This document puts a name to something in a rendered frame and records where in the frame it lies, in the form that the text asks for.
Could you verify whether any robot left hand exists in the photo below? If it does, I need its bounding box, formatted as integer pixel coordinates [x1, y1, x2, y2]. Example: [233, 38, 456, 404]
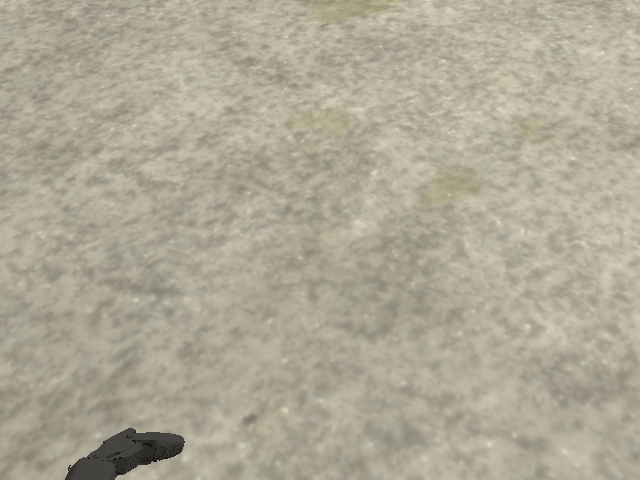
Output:
[65, 428, 185, 480]

